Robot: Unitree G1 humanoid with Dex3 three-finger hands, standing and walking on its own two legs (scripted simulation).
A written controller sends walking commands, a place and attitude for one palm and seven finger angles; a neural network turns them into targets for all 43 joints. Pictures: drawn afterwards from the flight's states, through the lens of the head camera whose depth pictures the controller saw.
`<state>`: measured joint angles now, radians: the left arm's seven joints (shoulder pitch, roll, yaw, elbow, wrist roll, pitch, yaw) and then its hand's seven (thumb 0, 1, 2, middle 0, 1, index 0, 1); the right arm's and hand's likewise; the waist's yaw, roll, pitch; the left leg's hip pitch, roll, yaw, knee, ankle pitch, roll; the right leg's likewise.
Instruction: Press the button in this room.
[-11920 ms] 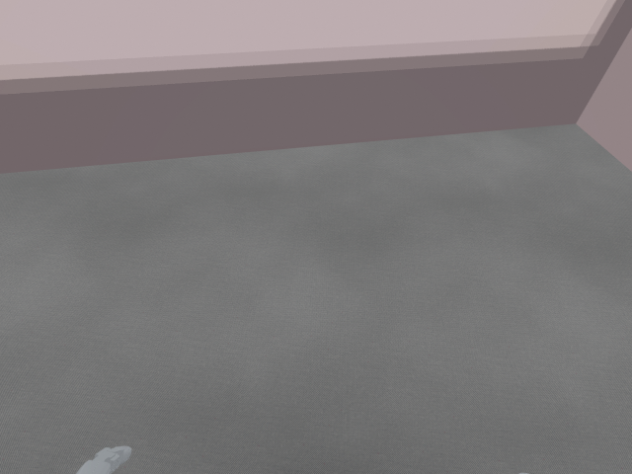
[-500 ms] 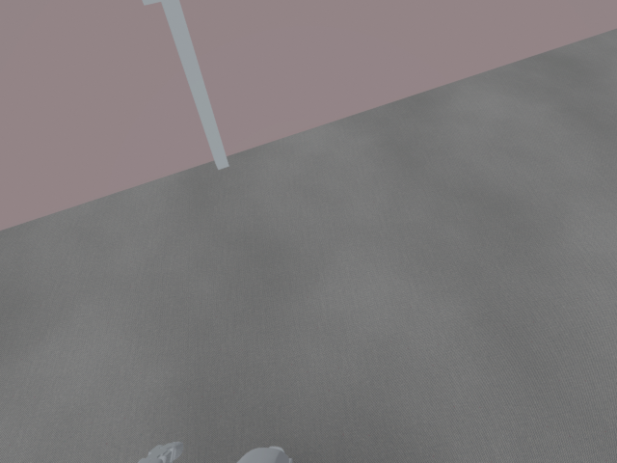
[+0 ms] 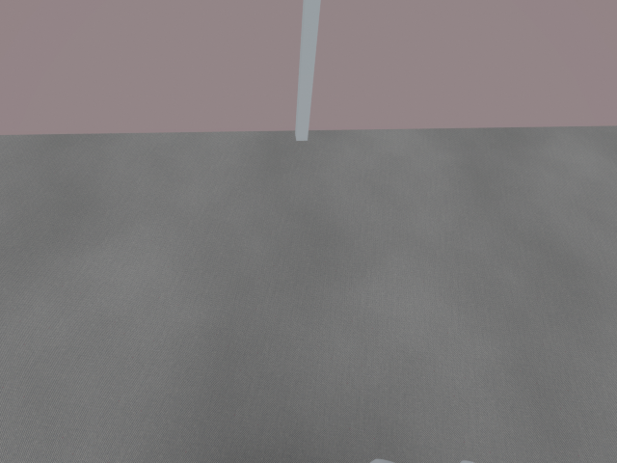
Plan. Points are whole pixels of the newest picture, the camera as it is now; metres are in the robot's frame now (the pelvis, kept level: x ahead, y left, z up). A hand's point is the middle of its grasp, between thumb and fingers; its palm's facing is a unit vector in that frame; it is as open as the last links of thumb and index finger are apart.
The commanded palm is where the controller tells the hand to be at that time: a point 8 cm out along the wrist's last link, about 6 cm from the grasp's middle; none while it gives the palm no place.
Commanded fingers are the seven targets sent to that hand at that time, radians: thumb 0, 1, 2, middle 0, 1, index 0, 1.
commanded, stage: turn or walk to find it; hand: left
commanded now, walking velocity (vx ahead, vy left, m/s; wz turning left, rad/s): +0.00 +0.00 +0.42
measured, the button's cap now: out of the picture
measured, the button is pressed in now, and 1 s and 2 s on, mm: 0 0 0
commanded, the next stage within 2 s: none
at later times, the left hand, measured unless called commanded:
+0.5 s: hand out of the picture +0.02 +0.15 -0.14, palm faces +0.21 -0.93 -0.29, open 7.4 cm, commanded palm none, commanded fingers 0.00 0.90 0.90 -0.20 -0.30 -0.20 -0.30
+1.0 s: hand out of the picture -0.15 +0.18 -0.18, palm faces +0.48 -0.84 -0.24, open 7.4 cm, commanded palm none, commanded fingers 0.00 0.90 0.90 -0.20 -0.30 -0.20 -0.30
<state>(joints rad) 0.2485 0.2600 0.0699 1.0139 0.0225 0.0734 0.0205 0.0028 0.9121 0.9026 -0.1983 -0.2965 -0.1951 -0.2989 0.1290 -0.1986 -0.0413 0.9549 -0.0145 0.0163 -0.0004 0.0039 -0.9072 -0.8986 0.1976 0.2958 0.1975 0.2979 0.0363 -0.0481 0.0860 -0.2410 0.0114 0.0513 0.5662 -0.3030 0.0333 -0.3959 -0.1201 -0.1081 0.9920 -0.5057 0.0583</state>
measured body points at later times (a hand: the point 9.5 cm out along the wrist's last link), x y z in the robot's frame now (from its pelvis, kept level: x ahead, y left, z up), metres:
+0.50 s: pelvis -0.04 -0.05 +0.00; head -0.01 -0.09 +0.45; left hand +0.01 +0.20 -0.11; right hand +0.04 -0.30 -0.17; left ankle -0.05 +0.09 -0.66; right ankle -0.02 -0.14 -0.73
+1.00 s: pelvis -0.08 -0.02 +0.00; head -0.06 +0.01 +0.45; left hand -0.18 +0.22 -0.16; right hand +0.13 -0.20 -0.13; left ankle -0.13 +0.07 -0.73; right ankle -0.03 -0.15 -0.68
